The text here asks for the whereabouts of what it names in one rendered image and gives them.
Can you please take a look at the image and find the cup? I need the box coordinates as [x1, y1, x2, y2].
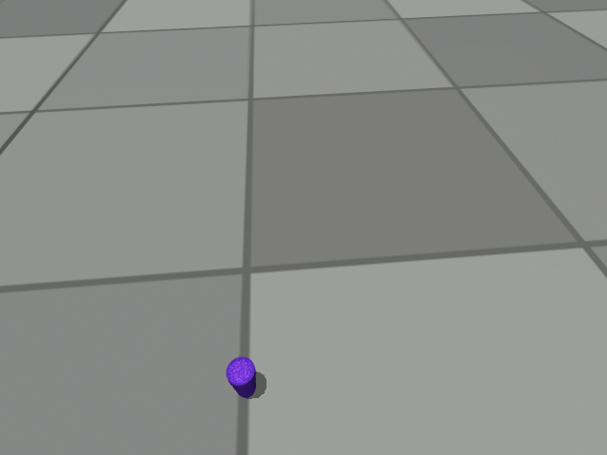
[226, 356, 256, 398]

